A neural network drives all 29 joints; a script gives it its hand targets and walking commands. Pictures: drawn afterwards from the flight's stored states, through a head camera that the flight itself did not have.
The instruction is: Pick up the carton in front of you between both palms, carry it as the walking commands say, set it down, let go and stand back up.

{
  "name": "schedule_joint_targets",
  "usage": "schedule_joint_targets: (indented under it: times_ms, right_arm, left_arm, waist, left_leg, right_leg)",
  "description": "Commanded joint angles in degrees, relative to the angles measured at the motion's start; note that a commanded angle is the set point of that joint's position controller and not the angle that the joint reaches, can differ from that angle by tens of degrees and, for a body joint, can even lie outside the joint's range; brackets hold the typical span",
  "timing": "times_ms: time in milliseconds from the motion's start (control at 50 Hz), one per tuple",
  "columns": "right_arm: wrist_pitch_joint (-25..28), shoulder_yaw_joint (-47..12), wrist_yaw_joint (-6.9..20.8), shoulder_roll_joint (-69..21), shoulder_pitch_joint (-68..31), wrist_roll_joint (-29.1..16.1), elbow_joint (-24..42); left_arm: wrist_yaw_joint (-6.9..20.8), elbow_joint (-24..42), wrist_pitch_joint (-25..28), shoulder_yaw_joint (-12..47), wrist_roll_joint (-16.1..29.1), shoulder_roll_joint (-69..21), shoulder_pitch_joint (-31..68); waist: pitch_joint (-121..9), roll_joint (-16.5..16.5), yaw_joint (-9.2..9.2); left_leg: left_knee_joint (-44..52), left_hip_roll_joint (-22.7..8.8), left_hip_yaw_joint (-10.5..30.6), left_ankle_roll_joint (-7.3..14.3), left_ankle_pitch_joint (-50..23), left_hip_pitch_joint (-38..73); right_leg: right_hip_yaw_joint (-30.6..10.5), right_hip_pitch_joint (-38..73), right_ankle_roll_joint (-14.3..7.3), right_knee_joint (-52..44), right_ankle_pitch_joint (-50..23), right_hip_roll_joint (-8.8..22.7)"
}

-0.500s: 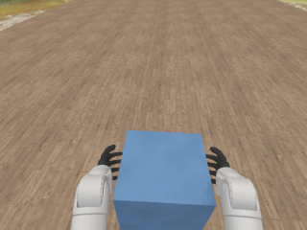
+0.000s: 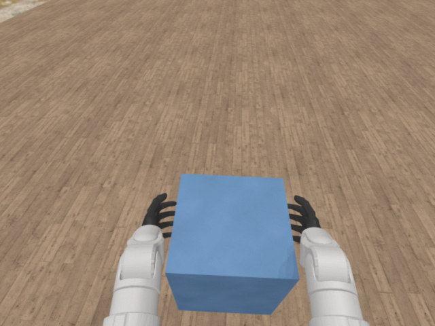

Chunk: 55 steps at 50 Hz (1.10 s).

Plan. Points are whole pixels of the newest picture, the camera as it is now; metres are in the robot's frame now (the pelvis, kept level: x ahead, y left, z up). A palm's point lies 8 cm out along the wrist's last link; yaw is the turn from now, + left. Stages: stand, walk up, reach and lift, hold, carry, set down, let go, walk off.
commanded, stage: carry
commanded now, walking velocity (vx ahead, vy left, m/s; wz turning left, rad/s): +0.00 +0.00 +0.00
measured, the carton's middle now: (228, 247) +0.31 +0.00 -0.05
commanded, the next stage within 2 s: hold in 0.32 s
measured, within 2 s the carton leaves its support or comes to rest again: neither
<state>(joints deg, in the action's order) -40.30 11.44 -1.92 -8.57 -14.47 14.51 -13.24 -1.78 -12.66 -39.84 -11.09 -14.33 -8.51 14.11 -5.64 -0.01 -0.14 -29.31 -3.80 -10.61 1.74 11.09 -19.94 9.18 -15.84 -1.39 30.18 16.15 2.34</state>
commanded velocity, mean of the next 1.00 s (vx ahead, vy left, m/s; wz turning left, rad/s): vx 0.00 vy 0.00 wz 0.00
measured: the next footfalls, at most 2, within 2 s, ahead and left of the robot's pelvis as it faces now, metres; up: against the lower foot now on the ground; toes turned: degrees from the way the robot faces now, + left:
none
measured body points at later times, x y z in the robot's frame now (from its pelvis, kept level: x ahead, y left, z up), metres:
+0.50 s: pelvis +0.00 +0.00 +0.01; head -0.03 +0.00 +0.46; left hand +0.29 +0.14 +0.03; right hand +0.29 -0.16 +0.03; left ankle +0.05 +0.11 -0.73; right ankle +0.00 -0.10 -0.73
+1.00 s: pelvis -0.03 +0.02 -0.01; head -0.04 +0.03 +0.44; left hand +0.33 +0.13 +0.02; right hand +0.30 -0.17 +0.02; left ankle +0.05 +0.11 -0.73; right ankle +0.00 -0.10 -0.73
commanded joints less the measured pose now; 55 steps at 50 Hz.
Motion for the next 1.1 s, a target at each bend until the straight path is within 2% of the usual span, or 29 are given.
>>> schedule_joint_targets:
  times_ms: [0, 300, 320, 340, 360, 420, 520, 600, 720, 820, 900, 940, 1000, 1040, 1080]
  right_arm:
    - [1.33, -33.71, 14.06, -52.26, -27.60, -15.98, 6.39]
    - [0.74, -33.65, 13.93, -51.55, -28.08, -16.18, 7.14]
    - [0.70, -32.77, 14.46, -54.23, -23.59, -15.59, 6.42]
    - [1.70, -32.31, 14.18, -52.58, -23.69, -14.49, 8.05]
    - [1.86, -31.66, 14.17, -52.84, -24.42, -14.45, 7.45]
    - [2.32, -30.51, 13.60, -52.13, -23.27, -13.78, 6.08]
    - [2.69, -30.28, 14.27, -53.17, -27.63, -13.96, 4.16]
    - [2.61, -30.07, 15.36, -54.20, -30.67, -14.25, 2.07]
    - [2.69, -27.65, 16.49, -55.39, -34.83, -13.27, -2.18]
    - [5.51, -20.18, 17.83, -55.20, -44.69, -9.23, -12.65]
    - [8.94, -9.66, 17.13, -52.95, -50.42, -3.14, -21.94]
    - [10.21, -4.25, 15.83, -50.12, -51.02, 0.26, -25.01]
    - [12.39, 2.07, 13.68, -44.43, -49.04, 4.77, -27.10]
    - [14.88, 3.94, 12.67, -41.18, -47.19, 6.47, -27.12]
    - [18.45, 3.18, 12.12, -40.06, -46.03, 6.40, -26.48]
  left_arm:
    - [13.44, 5.40, 0.57, 33.43, 15.52, -53.59, 26.33]
    - [13.36, 6.22, 0.06, 33.36, 15.77, -52.81, 27.04]
    - [13.85, 8.00, -0.03, 32.84, 16.02, -54.32, 22.57]
    - [13.65, 8.94, 0.52, 32.07, 15.23, -52.68, 22.90]
    - [13.47, 8.28, 0.50, 32.17, 14.47, -52.80, 23.24]
    - [13.52, 7.76, 0.78, 31.97, 14.32, -52.26, 24.10]
    - [13.97, 5.72, 0.96, 31.84, 14.33, -53.77, 27.11]
    - [14.40, 3.28, 0.80, 30.22, 13.55, -54.90, 28.64]
    - [15.78, -0.77, 0.68, 28.27, 13.13, -56.71, 33.01]
    - [16.72, -10.65, 2.66, 21.70, 10.25, -58.50, 43.07]
    - [15.66, -19.86, 5.52, 12.45, 5.36, -56.48, 49.67]
    - [14.34, -23.19, 7.03, 7.02, 2.24, -53.43, 50.32]
    - [12.37, -25.82, 9.84, -0.50, -2.94, -46.58, 47.79]
    - [11.42, -26.29, 12.70, -3.39, -5.49, -42.40, 45.54]
    - [10.86, -25.93, 16.63, -3.40, -6.23, -40.40, 44.24]
  waist:
    - [-17.39, -0.28, -0.06]
    - [-16.20, -0.20, -0.04]
    - [-10.06, 3.39, 0.45]
    - [-13.44, 1.50, 0.25]
    - [-12.55, 1.95, 0.03]
    - [-11.33, 1.07, -0.14]
    - [-8.73, 0.45, -0.02]
    - [-6.86, 0.74, 0.85]
    - [-5.02, 0.81, 0.74]
    - [-2.00, 0.03, 0.58]
    - [0.06, -1.36, -0.20]
    - [0.95, -1.41, -0.14]
    - [1.28, -0.68, 0.89]
    - [-0.72, -0.08, 1.48]
    - [-4.74, 0.31, 1.63]
  left_leg:
    - [3.07, -6.45, 7.54, -0.02, -9.24, 9.53]
    - [3.10, -6.33, 7.36, -0.24, -8.37, 8.90]
    - [3.78, 8.48, 15.51, 0.53, -18.64, 23.19]
    - [4.04, 7.78, 16.56, 0.81, -19.26, 24.90]
    - [4.30, 7.78, 16.64, 0.69, -20.33, 26.10]
    - [5.13, 8.22, 16.48, -0.18, -19.33, 23.79]
    - [5.96, 8.14, 15.91, -0.23, -10.74, 23.25]
    - [6.17, 7.96, 15.72, -0.04, -6.95, 23.37]
    - [6.55, 7.41, 15.79, -0.33, -1.39, 23.14]
    - [5.86, 6.58, 16.77, -0.67, 9.83, 19.74]
    - [4.40, 6.27, 17.89, -0.68, 15.57, 15.47]
    - [3.11, 6.40, 17.82, -0.58, 15.63, 12.75]
    - [0.15, 7.12, 16.81, -0.50, 11.82, 7.63]
    - [-2.63, 7.77, 16.06, -0.49, 6.54, 4.16]
    - [-5.93, 8.44, 15.47, -0.62, 0.43, 1.40]
  right_leg:
    - [-6.90, 3.40, -0.51, -4.73, -9.18, 6.82]
    - [-6.93, 2.86, -0.71, -5.05, -9.38, 6.83]
    - [-15.31, 4.83, -0.93, -8.79, -20.08, -5.64]
    - [-16.30, 7.27, -1.40, -7.82, -23.30, -4.86]
    - [-16.39, 5.83, -1.06, -8.54, -21.77, -5.28]
    - [-16.56, 11.05, -0.63, -9.15, -21.80, -5.66]
    - [-16.21, 8.77, -0.48, -10.40, -13.19, -5.23]
    - [-16.22, 6.55, -0.60, -10.97, -8.39, -4.71]
    - [-16.02, 4.15, -1.15, -11.48, -1.51, -4.45]
    - [-15.17, 0.20, -2.29, -9.02, 7.83, -4.61]
    - [-14.45, -3.57, -2.79, -4.39, 10.50, -5.11]
    - [-14.28, -5.53, -2.63, -2.32, 10.26, -5.55]
    - [-14.01, -8.95, -1.95, 0.51, 7.64, -6.35]
    - [-13.83, -12.14, -1.28, 2.63, 4.22, -6.97]
    - [-13.63, -15.66, -0.60, 5.08, 0.40, -7.72]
